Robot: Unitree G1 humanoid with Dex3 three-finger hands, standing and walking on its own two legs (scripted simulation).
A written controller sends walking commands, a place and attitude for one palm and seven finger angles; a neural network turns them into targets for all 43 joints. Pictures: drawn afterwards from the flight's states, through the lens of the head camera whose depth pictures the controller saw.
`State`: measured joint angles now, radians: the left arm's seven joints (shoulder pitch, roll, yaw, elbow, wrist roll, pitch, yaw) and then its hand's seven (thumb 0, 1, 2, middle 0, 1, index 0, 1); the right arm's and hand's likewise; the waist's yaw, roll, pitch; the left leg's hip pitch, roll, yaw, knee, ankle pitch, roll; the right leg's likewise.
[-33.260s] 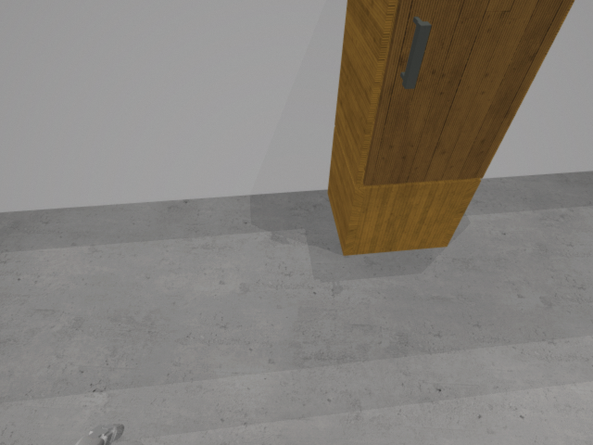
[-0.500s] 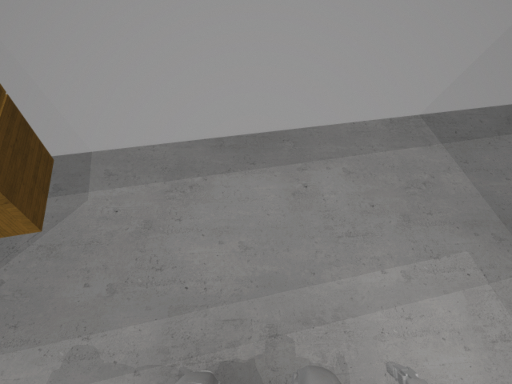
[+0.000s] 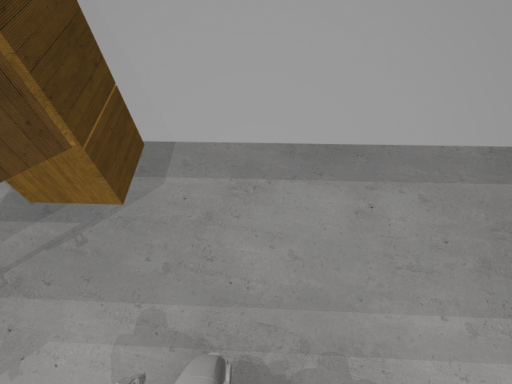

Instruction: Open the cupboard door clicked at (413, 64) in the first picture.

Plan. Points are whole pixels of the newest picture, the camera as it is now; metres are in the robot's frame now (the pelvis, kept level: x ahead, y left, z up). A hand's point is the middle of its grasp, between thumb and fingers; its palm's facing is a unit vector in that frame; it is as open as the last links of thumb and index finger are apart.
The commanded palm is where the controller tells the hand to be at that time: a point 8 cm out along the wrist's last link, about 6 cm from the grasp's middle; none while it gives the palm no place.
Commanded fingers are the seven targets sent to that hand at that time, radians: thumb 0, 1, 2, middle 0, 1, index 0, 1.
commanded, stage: turn to face it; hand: left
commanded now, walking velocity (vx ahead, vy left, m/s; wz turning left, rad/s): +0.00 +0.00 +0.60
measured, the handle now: out of the picture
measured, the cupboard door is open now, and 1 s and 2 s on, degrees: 42 42 42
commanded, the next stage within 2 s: take the last steps up to it in 0.96 s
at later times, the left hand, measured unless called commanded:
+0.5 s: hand out of the picture +0.06 +0.26 -0.16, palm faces +0.30 -0.92 -0.26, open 7.4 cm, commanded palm none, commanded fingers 0.00 0.90 0.90 -0.20 -0.30 -0.20 -0.30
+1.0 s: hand out of the picture -0.06 +0.18 -0.19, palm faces +0.57 -0.79 -0.21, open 7.4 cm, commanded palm none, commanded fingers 0.00 0.90 0.90 -0.20 -0.30 -0.20 -0.30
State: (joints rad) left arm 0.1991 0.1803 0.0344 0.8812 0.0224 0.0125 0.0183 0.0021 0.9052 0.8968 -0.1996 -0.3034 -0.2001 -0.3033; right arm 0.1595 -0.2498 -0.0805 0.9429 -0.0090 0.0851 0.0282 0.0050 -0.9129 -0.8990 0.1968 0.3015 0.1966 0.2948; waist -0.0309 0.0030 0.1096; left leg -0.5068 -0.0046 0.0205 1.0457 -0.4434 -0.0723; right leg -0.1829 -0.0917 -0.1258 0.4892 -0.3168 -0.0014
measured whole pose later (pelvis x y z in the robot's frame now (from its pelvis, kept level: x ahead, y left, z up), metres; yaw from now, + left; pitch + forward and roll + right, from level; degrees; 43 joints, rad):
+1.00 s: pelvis +0.03 +0.01 -0.02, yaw +33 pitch +0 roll +1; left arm 0.27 0.22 0.05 0.95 0.01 0.03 0.01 0.00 0.91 0.90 -0.20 -0.30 -0.20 -0.30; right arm 0.08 -0.23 -0.05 0.93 -0.01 0.03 0.02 0.00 -0.91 -0.90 0.20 0.30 0.20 0.29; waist 0.02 -0.05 0.11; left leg -0.32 -0.01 0.07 0.60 -0.25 0.02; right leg -0.26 -0.15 -0.15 0.74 -0.46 0.06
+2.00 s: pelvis +0.11 +0.23 +0.00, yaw +43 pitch +0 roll +2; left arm 0.20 0.18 0.07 1.02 0.03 0.00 -0.01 0.00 0.91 0.90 -0.19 -0.30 -0.19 -0.30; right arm 0.24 -0.17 -0.04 1.01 -0.02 -0.06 -0.02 -0.02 -0.95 -0.90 0.20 0.30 0.20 0.30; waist 0.02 -0.03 0.04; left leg -0.20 -0.04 0.20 0.38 -0.19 0.09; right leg -0.58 -0.11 -0.07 1.13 -0.25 0.01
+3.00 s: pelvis +0.32 +0.45 +0.00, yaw +40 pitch +2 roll -2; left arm 0.20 0.19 0.06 1.02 0.02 0.07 0.01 0.00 0.91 0.90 -0.20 -0.30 -0.20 -0.30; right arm 0.14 -0.16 -0.02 1.01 -0.02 0.01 -0.05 -0.01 -0.94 -0.90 0.20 0.30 0.20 0.30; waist 0.01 -0.02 0.07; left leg -0.31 0.05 0.13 0.46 -0.19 0.05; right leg -0.47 -0.02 -0.01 1.02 -0.43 0.04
